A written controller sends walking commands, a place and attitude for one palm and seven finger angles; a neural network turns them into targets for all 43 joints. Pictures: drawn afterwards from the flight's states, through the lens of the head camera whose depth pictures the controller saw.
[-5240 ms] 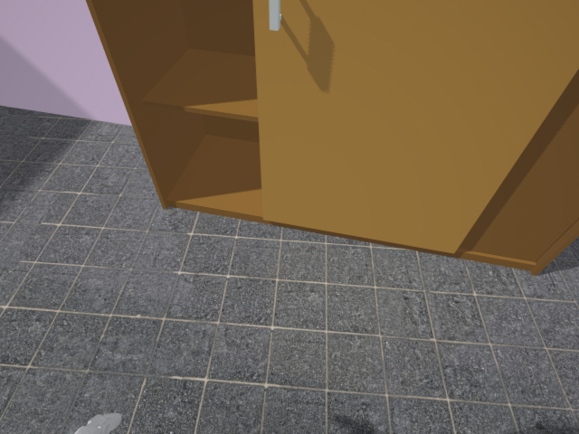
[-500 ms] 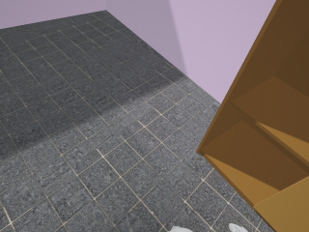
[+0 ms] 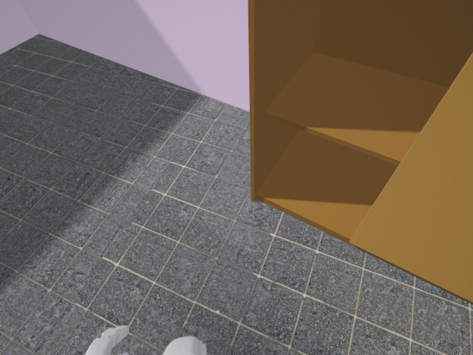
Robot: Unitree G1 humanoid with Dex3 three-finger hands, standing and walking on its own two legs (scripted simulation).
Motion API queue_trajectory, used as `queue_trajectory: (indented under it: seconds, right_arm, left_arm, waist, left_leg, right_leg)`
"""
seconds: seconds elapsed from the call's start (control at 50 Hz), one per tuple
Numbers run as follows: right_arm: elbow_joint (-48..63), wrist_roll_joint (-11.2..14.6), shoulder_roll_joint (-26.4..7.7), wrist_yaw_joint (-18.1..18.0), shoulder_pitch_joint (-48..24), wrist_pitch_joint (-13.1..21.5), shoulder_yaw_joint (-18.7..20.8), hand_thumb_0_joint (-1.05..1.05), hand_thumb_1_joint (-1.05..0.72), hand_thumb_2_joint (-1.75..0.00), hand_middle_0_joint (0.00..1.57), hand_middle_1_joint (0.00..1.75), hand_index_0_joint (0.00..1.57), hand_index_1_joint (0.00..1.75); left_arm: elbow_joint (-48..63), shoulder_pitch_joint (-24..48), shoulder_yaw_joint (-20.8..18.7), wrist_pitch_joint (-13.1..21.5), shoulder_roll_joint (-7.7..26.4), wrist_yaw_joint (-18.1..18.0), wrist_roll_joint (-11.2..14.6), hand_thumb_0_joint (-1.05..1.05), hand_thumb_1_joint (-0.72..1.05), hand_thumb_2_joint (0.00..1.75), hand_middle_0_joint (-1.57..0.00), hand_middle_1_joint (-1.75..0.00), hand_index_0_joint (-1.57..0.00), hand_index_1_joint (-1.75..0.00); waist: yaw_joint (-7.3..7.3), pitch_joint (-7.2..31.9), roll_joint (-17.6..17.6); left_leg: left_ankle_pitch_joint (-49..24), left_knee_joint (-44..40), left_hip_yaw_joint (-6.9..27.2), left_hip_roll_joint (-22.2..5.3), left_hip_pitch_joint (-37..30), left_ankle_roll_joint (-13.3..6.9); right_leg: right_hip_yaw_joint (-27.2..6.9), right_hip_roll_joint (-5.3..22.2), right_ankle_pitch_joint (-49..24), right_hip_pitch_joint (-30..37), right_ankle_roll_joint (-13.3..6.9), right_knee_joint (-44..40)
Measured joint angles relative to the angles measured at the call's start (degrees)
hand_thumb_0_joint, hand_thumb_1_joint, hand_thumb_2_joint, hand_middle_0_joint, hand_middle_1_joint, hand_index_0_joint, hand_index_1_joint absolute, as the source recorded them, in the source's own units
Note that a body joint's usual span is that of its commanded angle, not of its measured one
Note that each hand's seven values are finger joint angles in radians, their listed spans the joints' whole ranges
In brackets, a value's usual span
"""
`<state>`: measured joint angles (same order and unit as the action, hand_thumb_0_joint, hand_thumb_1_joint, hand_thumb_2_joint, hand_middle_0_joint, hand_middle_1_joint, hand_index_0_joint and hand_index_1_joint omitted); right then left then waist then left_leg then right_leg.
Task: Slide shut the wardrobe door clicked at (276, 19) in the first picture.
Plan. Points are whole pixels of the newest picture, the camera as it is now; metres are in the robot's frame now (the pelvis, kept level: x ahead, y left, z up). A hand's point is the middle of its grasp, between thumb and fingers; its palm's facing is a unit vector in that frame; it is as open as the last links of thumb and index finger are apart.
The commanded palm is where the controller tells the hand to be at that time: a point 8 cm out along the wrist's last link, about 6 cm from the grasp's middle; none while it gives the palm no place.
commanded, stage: turn to face it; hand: right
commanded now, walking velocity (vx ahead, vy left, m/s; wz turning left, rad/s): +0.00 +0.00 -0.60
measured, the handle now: out of the picture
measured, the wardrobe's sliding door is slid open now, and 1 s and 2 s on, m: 0.47 0.47 0.47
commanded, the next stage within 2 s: take the last steps up to it in 0.64 s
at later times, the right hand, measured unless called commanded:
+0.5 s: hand out of the picture +0.09 -0.18 -0.12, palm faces +0.26 +0.92 -0.29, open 7.4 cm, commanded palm none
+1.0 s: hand out of the picture -0.10 -0.19 -0.17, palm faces +0.47 +0.85 -0.21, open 7.4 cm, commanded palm none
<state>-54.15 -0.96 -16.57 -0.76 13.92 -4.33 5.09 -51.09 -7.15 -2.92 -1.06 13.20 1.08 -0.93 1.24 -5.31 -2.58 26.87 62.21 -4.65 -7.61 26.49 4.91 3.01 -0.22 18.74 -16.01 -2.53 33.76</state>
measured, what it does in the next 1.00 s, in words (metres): steps on the spot, turning right: left foot, then right foot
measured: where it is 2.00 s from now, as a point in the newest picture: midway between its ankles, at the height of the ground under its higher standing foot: outside the picture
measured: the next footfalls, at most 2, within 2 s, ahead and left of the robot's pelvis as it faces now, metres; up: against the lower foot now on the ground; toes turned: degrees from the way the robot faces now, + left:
left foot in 0.38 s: +0.08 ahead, +0.13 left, +0.00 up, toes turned -12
right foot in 0.82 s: -0.03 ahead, -0.09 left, +0.00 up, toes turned -27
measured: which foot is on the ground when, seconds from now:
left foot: up 0.00-0.36, down 0.38-0.82, up 0.84-1.00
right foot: down 0.00-0.38, up 0.40-0.80, down 0.82-1.00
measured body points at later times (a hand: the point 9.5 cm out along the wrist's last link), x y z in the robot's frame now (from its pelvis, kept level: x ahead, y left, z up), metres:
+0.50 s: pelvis +0.01 +0.04 +0.01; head +0.04 +0.07 +0.45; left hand +0.11 +0.29 -0.16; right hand +0.07 -0.22 -0.10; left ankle +0.04 +0.14 -0.73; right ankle -0.05 -0.08 -0.66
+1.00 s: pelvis +0.00 -0.01 +0.01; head -0.01 -0.03 +0.46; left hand +0.17 +0.17 -0.12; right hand -0.12 -0.24 -0.15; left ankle +0.06 +0.12 -0.66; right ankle -0.06 -0.07 -0.73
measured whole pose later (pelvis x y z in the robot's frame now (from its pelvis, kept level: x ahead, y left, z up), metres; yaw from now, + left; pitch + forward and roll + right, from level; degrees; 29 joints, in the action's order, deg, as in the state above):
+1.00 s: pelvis +0.00 -0.01 +0.01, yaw -25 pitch -2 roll +0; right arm -60.0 -1.7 -14.3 0.6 18.6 -2.1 3.2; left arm -56.2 -12.7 -0.7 1.2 10.1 -0.3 -1.0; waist 1.9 -1.8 -2.4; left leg 21.0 59.4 -3.6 -5.0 25.2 1.4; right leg 2.1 -2.1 15.9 -6.2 -3.5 23.9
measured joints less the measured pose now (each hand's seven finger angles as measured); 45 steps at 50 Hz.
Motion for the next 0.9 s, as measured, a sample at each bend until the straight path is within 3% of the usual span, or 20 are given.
queue_trajectory:
  seconds: [0.14,0.26,0.34,0.36,0.42,0.46,0.5,0.56,0.66,0.78,0.82,0.86,0.9]
  right_arm:
    - [2.22,0.27,1.03,0.13,-3.47,1.08,-0.44,0.0,-0.91,-0.9,0.2,0.3,0.2,0.3]
    - [4.1,0.61,2.8,-0.1,-7.1,1.17,-1.07,0.0,-0.91,-0.9,0.2,0.3,0.2,0.3]
    - [5.61,0.92,4.24,-0.18,-8.43,1.93,-1.86,0.0,-0.91,-0.9,0.2,0.3,0.2,0.3]
    - [6.08,0.95,4.49,-0.19,-8.34,2.37,-2.12,0.0,-0.91,-0.9,0.2,0.3,0.2,0.3]
    - [6.65,0.4,5.79,-0.36,-7.77,3.64,-2.99,0.0,-0.91,-0.9,0.2,0.3,0.2,0.3]
    - [6.71,0.31,6.38,-0.35,-6.7,3.62,-3.35,0.0,-0.9,-0.89,0.2,0.3,0.2,0.3]
    - [6.29,0.22,6.78,-0.43,-5.58,3.37,-3.36,0.0,-0.9,-0.89,0.21,0.3,0.2,0.3]
    - [5.22,0.03,6.91,-0.57,-4.17,3.38,-3.21,0.0,-0.9,-0.89,0.21,0.3,0.2,0.3]
    - [3.25,-0.38,6.58,-0.4,-1.58,3.76,-3.15,0.0,-0.9,-0.89,0.21,0.3,0.2,0.3]
    - [0.0,-0.71,4.72,-0.41,1.52,3.3,-2.39,0.0,-0.9,-0.89,0.21,0.3,0.2,0.3]
    - [-1.31,-0.33,3.88,-0.35,2.81,2.95,-2.05,0.0,-0.9,-0.89,0.21,0.3,0.2,0.3]
    - [-2.76,-0.21,2.59,-0.14,3.56,2.06,-1.51,0.0,-0.9,-0.89,0.2,0.3,0.2,0.3]
    - [-4.21,-0.52,2.02,0.12,4.34,1.22,-1.41,0.0,-0.91,-0.9,0.2,0.3,0.2,0.3]
  left_arm:
    - [-1.3,-2.6,0.48,-0.07,-1.02,-0.49,-0.04,0.0,0.9,0.9,-0.21,-0.3,-0.2,-0.3]
    - [-2.21,-5.1,-0.03,-0.63,-1.13,-0.52,-0.39,0.0,0.9,0.9,-0.21,-0.3,-0.2,-0.3]
    - [-2.86,-6.45,-0.65,-1.26,-0.37,-0.63,-0.46,0.0,0.9,0.9,-0.21,-0.3,-0.2,-0.3]
    - [-2.97,-6.88,-0.82,-1.39,-0.13,-0.62,-0.31,0.0,0.9,0.9,-0.21,-0.3,-0.2,-0.3]
    - [-3.48,-7.12,-1.74,-1.99,1.03,-0.65,0.03,0.0,0.9,0.9,-0.21,-0.3,-0.2,-0.3]
    - [-3.79,-7.18,-2.21,-2.65,1.52,-0.47,-0.18,0.0,0.9,0.9,-0.2,-0.3,-0.2,-0.3]
    - [-3.89,-7.12,-2.42,-2.98,1.95,-0.06,-0.33,0.0,0.91,0.9,-0.2,-0.3,-0.2,-0.3]
    - [-3.97,-6.91,-2.27,-3.14,2.1,0.23,-0.42,0.0,0.91,0.9,-0.2,-0.3,-0.2,-0.3]
    - [-4.65,-5.07,-1.66,-3.55,1.99,0.08,-0.21,0.0,0.91,0.9,-0.2,-0.3,-0.2,-0.29]
    - [-4.56,-1.51,-0.36,-2.5,1.06,-0.4,0.34,0.0,0.91,0.9,-0.2,-0.3,-0.2,-0.29]
    - [-4.16,-1.15,0.21,-1.35,0.83,-0.4,0.19,0.0,0.91,0.9,-0.2,-0.3,-0.2,-0.29]
    - [-4.14,-0.88,0.72,-0.35,-0.34,-0.35,-0.31,0.0,0.91,0.9,-0.2,-0.3,-0.2,-0.29]
    - [-3.93,-1.63,1.34,0.48,-1.25,-0.55,-0.5,0.0,0.91,0.9,-0.2,-0.3,-0.2,-0.3]
  waist:
    - [-1.18,0.77,1.04]
    - [-3.18,1.21,2.17]
    - [-4.17,1.49,3.75]
    - [-4.17,1.74,4.06]
    - [-4.37,1.54,6.19]
    - [-4.33,1.65,6.38]
    - [-4.33,1.76,6.4]
    - [-4.11,1.7,5.68]
    - [-2.47,0.99,4.25]
    - [-0.09,0.25,2.37]
    - [0.15,0.87,2.18]
    - [0.88,1.09,0.25]
    - [1.17,1.97,-0.15]
  left_leg:
    - [-4.8,-1.39,3.98,2.03,1.56,0.96]
    - [-2.83,-10.19,5.44,4.16,-1.6,0.35]
    - [-4.67,-20.77,5.33,6.23,-6.39,-0.67]
    - [-7.83,-25.71,5.0,6.5,-8.57,-0.85]
    - [-9.81,-28.46,2.57,6.9,-10.56,-5.76]
    - [-9.37,-29.43,1.25,6.13,-11.85,-6.5]
    - [-10.0,-31.36,0.11,5.56,-13.28,-6.55]
    - [-10.89,-33.38,-1.44,4.6,-14.62,-6.63]
    - [-11.39,-34.51,-3.32,3.11,-15.28,-6.28]
    - [-10.57,-32.39,-5.2,1.58,-14.34,-4.71]
    - [-9.2,-29.8,-6.08,1.28,-13.48,-3.7]
    - [-3.16,-23.21,-3.96,0.82,-11.1,-3.55]
    - [1.05,-13.52,-1.37,2.08,-7.49,-3.76]
  right_leg:
    - [-3.86,-2.41,-4.04,2.83,-0.85,-6.48]
    - [-7.56,-4.18,-4.42,2.4,-0.29,-6.09]
    - [-10.1,-4.99,-3.64,1.05,0.88,-3.77]
    - [-10.66,-5.29,-3.08,0.44,1.32,-2.55]
    - [-10.63,-5.19,5.67,-3.77,2.81,8.87]
    - [-8.53,-4.82,8.12,-7.45,3.46,20.56]
    - [-6.73,-3.39,5.93,-9.92,4.07,28.66]
    - [-5.3,-1.13,3.64,-10.84,5.02,32.1]
    - [-4.29,0.88,5.56,-7.65,5.8,24.05]
    - [-1.58,0.56,5.19,-0.43,4.96,6.97]
    - [-0.61,0.44,-0.02,3.59,3.53,-2.1]
    - [-0.03,-0.7,-0.52,3.81,0.62,-1.74]
    - [0.15,-0.83,0.02,4.87,-0.31,-2.32]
